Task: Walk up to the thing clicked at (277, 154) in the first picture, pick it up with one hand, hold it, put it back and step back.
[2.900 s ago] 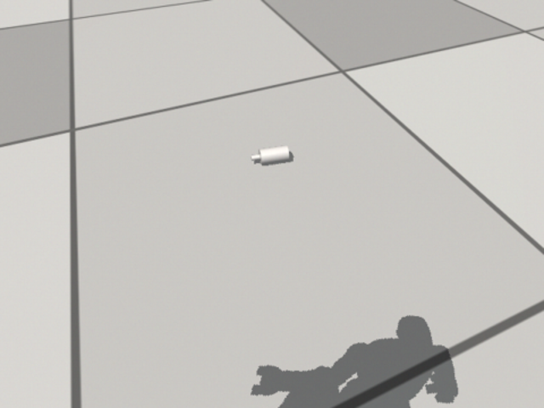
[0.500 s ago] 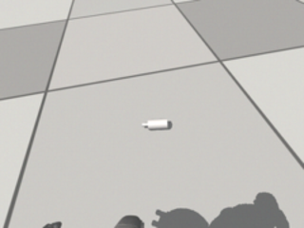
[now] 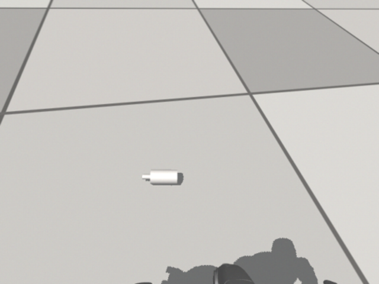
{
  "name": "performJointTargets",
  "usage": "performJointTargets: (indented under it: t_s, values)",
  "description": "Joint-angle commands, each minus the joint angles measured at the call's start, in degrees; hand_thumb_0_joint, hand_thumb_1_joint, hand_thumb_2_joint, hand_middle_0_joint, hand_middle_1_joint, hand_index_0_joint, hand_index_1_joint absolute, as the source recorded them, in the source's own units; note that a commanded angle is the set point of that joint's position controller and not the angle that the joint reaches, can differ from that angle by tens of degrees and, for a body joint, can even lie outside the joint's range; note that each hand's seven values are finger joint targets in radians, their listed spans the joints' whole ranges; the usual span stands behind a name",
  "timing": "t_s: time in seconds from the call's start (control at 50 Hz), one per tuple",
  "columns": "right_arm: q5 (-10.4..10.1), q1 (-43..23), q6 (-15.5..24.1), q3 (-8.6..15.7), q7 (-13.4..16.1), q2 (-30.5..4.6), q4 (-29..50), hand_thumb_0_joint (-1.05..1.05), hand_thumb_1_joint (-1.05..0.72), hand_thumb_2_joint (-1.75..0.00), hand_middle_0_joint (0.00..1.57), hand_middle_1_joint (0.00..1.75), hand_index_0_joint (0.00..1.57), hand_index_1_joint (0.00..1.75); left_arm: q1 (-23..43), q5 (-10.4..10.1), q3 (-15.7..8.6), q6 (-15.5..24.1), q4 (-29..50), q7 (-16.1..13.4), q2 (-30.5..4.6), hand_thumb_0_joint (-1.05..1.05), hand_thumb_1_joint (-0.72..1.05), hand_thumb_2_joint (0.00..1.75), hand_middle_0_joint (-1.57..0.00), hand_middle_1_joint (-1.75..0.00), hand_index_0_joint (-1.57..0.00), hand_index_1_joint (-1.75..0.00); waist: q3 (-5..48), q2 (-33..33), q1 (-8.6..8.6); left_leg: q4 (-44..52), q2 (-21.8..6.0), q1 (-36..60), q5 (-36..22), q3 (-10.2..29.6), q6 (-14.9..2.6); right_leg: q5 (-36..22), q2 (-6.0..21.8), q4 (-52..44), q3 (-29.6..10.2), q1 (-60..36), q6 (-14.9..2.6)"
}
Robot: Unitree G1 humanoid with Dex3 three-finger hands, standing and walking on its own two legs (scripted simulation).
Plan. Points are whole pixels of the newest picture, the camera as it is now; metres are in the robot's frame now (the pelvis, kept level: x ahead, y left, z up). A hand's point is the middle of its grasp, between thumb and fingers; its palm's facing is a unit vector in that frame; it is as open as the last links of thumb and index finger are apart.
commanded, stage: walk up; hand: left
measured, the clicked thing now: (159, 176) +0.77 +0.16 -0.72
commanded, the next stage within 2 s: none
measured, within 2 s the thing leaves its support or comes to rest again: neither
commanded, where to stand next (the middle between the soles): +0.42 -0.12 m, yaw +4 degrees
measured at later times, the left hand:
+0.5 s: hand (130, 260) +0.19 +0.15 -0.12, palm faces +0.01 -0.93 -0.37, open 7.4 cm
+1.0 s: hand (148, 204) +0.33 +0.13 -0.14, palm faces -0.01 -0.93 -0.37, open 7.4 cm
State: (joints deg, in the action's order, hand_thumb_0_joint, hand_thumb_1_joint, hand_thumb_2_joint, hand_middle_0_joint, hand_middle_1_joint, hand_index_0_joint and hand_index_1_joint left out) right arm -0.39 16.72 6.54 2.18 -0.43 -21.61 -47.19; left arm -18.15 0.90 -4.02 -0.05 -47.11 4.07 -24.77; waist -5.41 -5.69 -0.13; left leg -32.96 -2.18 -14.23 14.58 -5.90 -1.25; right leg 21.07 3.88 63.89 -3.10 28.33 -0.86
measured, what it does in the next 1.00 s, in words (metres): walks ahead: right foot, then left foot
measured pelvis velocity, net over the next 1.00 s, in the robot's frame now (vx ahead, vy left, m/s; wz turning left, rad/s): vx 0.28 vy -0.15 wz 0.04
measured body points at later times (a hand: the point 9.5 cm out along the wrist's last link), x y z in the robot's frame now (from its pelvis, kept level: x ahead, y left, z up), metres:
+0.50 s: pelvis +0.15 -0.12 +0.01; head +0.17 -0.13 +0.46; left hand +0.18 +0.20 -0.10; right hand +0.23 -0.44 -0.11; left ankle +0.23 +0.01 -0.68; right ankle +0.16 -0.22 -0.73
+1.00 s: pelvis +0.28 -0.15 +0.00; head +0.30 -0.14 +0.45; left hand +0.33 +0.18 -0.12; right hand +0.34 -0.48 -0.10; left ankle +0.30 -0.02 -0.73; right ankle +0.39 -0.32 -0.70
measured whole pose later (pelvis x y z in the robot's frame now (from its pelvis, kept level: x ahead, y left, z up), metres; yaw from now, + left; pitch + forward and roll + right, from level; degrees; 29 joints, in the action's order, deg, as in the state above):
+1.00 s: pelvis +0.28 -0.15 +0.00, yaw +2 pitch -3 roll +1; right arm 0.7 18.0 3.6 2.3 -1.6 -23.4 -49.2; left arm -16.7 0.5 -3.6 1.2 -50.4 2.4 -25.1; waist -5.1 -2.7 1.4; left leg -32.5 -2.2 -13.7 15.4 -3.4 -0.6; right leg 13.7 6.5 43.2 -0.2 26.5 1.0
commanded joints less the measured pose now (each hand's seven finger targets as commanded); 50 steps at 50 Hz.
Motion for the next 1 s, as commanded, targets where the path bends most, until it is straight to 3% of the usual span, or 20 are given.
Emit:
performJointTargets:
  t_s: [0.0,0.08,0.14,0.18,0.2,0.22,0.24,0.26,0.32,0.36,0.46,0.54,0.62,0.64,0.66,0.68,0.7,0.76,0.8,0.98]
  values:
    - [0.75,0.6,1.54,5.62,0.81,-18.91,3.59,0.0,-0.9,-0.9,0.2,0.3,0.2,0.3,-2.42,0.07,-3.44,0.78,3.26,1.26,-8.95,0.0,0.9,0.9,-0.2,-0.3,-0.2,-0.3,-1.97,15.59,-0.45,18.29,-12.46,-5.27,0.6,9.01,-11.28,-5.38,3.86,-11.13,1.76,0.5,1.51]
    - [0.76,-0.06,1.38,6.12,0.46,-20.83,3.1,0.0,-0.9,-0.9,0.2,0.3,0.2,0.3,2.4,0.15,-3.85,1.23,3.66,2.16,-9.38,0.0,0.9,0.9,-0.2,-0.3,-0.2,-0.3,0.42,16.3,0.19,17.66,-12.12,-5.69,12.09,8.95,-9.57,-9.97,3.64,-22.85,3.44,-5.34,0.5]
    - [0.85,-1.93,0.42,6.21,0.35,-21.19,3.11,0.0,-0.9,-0.9,0.2,0.3,0.2,0.3,0.24,0.55,-4.58,1.75,1.85,1.86,-10.53,0.0,0.9,0.9,-0.2,-0.3,-0.2,-0.3,3.6,13.88,-2.0,12.31,-13.11,-7.28,14.37,8.92,-8.98,-8.96,2.05,-27.12,6.58,-13.89,-0.37]
    - [1.33,0.42,-0.36,4.87,0.3,-17.35,2.48,0.0,-0.9,-0.9,0.2,0.3,0.2,0.3,-3.54,0.98,-5.51,2.68,0.05,1.26,-12.5,0.0,0.9,0.9,-0.2,-0.3,-0.2,-0.3,6.19,5.21,-3.81,-1.62,-9.07,-9.48,10.18,4.96,-6.73,-4.25,-0.86,-30.94,7.38,-22.41,-0.66]
    - [1.47,2.85,-0.58,3.61,0.26,-13.97,2.25,0.0,-0.9,-0.9,0.2,0.3,0.2,0.3,-8.45,1.25,-6.61,3.39,-1.09,0.54,-14.98,0.0,0.9,0.9,-0.2,-0.3,-0.2,-0.3,8.23,-5.12,-6.49,-17.81,-5.4,-14.1,5.01,1.23,-5.2,3.34,0.68,-36.01,2.55,-29.16,-1.87]
    - [0.89,4.73,-0.55,1.73,0.16,-9.14,3.16,0.0,-0.9,-0.9,0.2,0.3,0.2,0.3,-10.47,1.57,-7.41,4.02,-0.55,-0.45,-18.97,0.0,0.9,0.9,-0.2,-0.3,-0.2,-0.3,6.9,-17.08,-6.73,-32.3,1.28,-25.63,14.68,0.84,-1.93,8.38,12.08,-44.23,-18.31,-32.43,-6.04]
    - [0.44,1.53,-0.85,2.97,0.79,-13.56,3.42,0.0,-0.9,-0.9,0.2,0.3,0.2,0.3,-8.72,0.52,-6.81,4.07,0.28,-0.75,-19.9,0.0,0.9,0.9,-0.2,-0.3,-0.2,-0.3,4.95,-13.84,-6.99,-37.16,2.21,-30.54,15.15,3.92,-0.84,4.59,18.84,-50.54,-30.44,-30.17,-11.6]
    - [0.96,0.53,-1.01,3.68,1.38,-16.36,2.6,0.0,-0.9,-0.9,0.2,0.3,0.2,0.3,-6.14,-0.23,-6.68,3.86,1.1,-0.91,-20.31,0.0,0.9,0.9,-0.2,-0.3,-0.2,-0.3,2.03,-10.37,-5.94,-37.5,-1.17,-28.57,14.73,7.52,-0.6,2.6,20.67,-50.34,-31.6,-24.01,-13.85]
    - [-0.57,4.05,-1.27,3.65,0.53,-15.22,-0.99,0.0,-0.9,-0.9,0.2,0.3,0.2,0.3,0.32,-0.87,-4.6,3.98,2.14,-1.77,-14.75,0.0,0.9,0.9,-0.2,-0.3,-0.2,-0.3,-0.1,-5.4,-0.93,-32.14,-3.32,-20.92,7.5,9.29,-0.71,-8.63,11.9,-47.02,-11.2,-17.03,-10.27]
    - [-0.02,6.07,-1.65,3.6,-0.19,-14.32,-1.97,0.0,-0.9,-0.9,0.2,0.3,0.2,0.3,0.43,-0.85,-3.98,4.44,2.3,-1.88,-13.26,0.0,0.9,0.9,-0.2,-0.3,-0.2,-0.3,1.46,-5.23,-0.5,-28.49,-2.28,-16.9,3.62,7.73,-0.62,-11.73,9.1,-46.32,-5.42,-15.29,-10.48]
    - [0.82,-0.16,-1.9,3.43,-1.27,-12.81,0.78,0.0,-0.9,-0.9,0.2,0.3,0.2,0.3,-2.72,-0.23,-3.92,4.96,3.73,-1.84,-13.58,0.0,0.9,0.9,-0.2,-0.3,-0.2,-0.3,0.98,-2.5,-3.21,-14.56,-1.99,-18.25,2.77,6.25,0.56,-9.41,12.18,-48.02,-4.9,-18.97,-12.61]
    - [0.92,-2.7,-0.93,3.41,-1.42,-11.83,2.09,0.0,-0.9,-0.9,0.2,0.3,0.2,0.3,-2.75,-0.16,-3.55,4.62,4.68,-1.8,-13.49,0.0,0.9,0.9,-0.2,-0.3,-0.2,-0.3,2.21,-0.01,-3.21,-5.36,-1.26,-11.67,-0.4,3.8,-0.05,-18.62,12.93,-43.75,-2.62,-19.28,-12.34]
    - [0.92,7.71,-0.09,4.85,-0.52,-13.14,-1.03,0.0,-0.9,-0.9,0.2,0.3,0.2,0.3,-0.83,-0.53,-2.11,4.03,5.6,-1.72,-11.43,0.0,0.9,0.9,-0.2,-0.3,-0.2,-0.3,6.43,6.83,3.35,4.11,3.2,12.4,-4.97,0.73,-2.51,-21.82,6.94,-26.87,4.76,-8.6,-7.55]
    - [1.63,12.38,0.14,6.0,0.12,-16.48,-1.53,0.0,-0.9,-0.9,0.2,0.3,0.2,0.3,-2.86,-0.69,-0.99,4.03,5.95,-1.65,-8.14,0.0,0.9,0.9,-0.2,-0.3,-0.2,-0.3,10.0,16.03,5.36,7.68,-4.1,20.28,2.81,12.34,-5.31,-16.76,3.1,-12.6,7.32,-1.6,-4.92]
    - [2.09,12.84,0.23,6.88,0.68,-21.08,0.29,0.0,-0.9,-0.9,0.2,0.3,0.2,0.3,-5.02,-0.89,-0.92,3.73,6.24,-1.56,-5.5,0.0,0.9,0.9,-0.2,-0.3,-0.2,-0.3,10.44,22.43,4.45,13.13,-18.6,26.66,7.61,38.32,-11.19,7.85,-4.81,-1.87,7.66,12.4,-1.72]
    - [0.38,10.65,-0.13,7.18,0.74,-21.45,1.44,0.0,-0.9,-0.9,0.2,0.3,0.2,0.3,-5.03,-0.29,-2.5,2.59,4.68,-2.46,-12.06,0.0,0.9,0.9,-0.2,-0.3,-0.2,-0.3,8.7,13.85,4.05,16.81,-23.94,20.57,16.01,45.08,-16.42,11.08,-1.24,2.59,2.46,12.4,-1.87]
    - [0.1,8.74,-0.32,7.3,0.63,-20.93,1.62,0.0,-0.9,-0.9,0.2,0.3,0.2,0.3,-2.96,0.2,-2.5,2.34,4.38,-2.63,-13.62,0.0,0.9,0.9,-0.2,-0.3,-0.2,-0.3,3.22,12.05,3.54,18.63,-24.4,13.93,17.53,44.8,-17.54,9.96,0.99,4.26,0.44,12.67,-1.93]
    - [0.24,3.62,0.15,5.1,0.65,-16.85,2.68,0.0,-0.9,-0.9,0.2,0.3,0.2,0.3,-4.09,-0.29,-2.69,1.93,2.23,-1.76,-11.98,0.0,0.9,0.9,-0.2,-0.3,-0.2,-0.3,-1.39,9.68,0.62,19.64,-15.26,3.28,7.11,24.19,-10.92,1.03,2.89,-0.76,-1.64,6.65,-1.18]
    - [0.38,2.6,0.45,5.04,0.34,-16.98,2.54,0.0,-0.9,-0.9,0.2,0.3,0.2,0.3,-5.78,-0.24,-2.63,1.8,1.18,-1.19,-10.97,0.0,0.9,0.9,-0.2,-0.3,-0.2,-0.3,-0.38,12.79,0.03,19.22,-12.53,-0.88,4.96,17.75,-10.44,-2.24,2.89,-4.52,1.03,1.95,-0.07]
    - [0.84,-4.31,-3.65,3.65,-0.15,-16.01,2.65,0.0,-0.9,-0.9,0.2,0.3,0.2,0.3,-2.6,-0.62,-1.96,3.13,-2.9,-3.33,-8.32,0.0,0.9,0.9,-0.2,-0.3,-0.2,-0.3,3.51,16.39,-1.25,7.0,-8.69,-10.46,-2.96,9.07,-9.6,-12.85,-1.44,-26.74,7.59,-15.35,1.88]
